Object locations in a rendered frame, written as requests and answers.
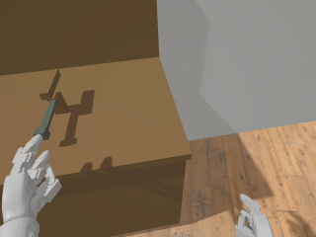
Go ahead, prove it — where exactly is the counter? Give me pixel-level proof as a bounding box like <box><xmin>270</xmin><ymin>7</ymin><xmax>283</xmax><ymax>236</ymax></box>
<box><xmin>0</xmin><ymin>0</ymin><xmax>193</xmax><ymax>237</ymax></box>

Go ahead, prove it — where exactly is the robot left hand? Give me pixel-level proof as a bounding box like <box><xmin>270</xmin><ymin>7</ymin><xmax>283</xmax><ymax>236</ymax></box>
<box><xmin>2</xmin><ymin>134</ymin><xmax>62</xmax><ymax>223</ymax></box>

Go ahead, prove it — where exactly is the robot right hand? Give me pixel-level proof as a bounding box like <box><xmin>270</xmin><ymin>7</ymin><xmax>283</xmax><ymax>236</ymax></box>
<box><xmin>235</xmin><ymin>194</ymin><xmax>275</xmax><ymax>237</ymax></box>

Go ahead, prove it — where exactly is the tap lever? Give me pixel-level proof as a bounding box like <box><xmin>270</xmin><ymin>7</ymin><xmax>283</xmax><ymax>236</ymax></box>
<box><xmin>33</xmin><ymin>100</ymin><xmax>58</xmax><ymax>140</ymax></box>

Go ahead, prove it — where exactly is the left robot forearm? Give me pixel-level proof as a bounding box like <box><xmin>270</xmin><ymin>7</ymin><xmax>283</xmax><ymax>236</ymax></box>
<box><xmin>0</xmin><ymin>216</ymin><xmax>40</xmax><ymax>237</ymax></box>

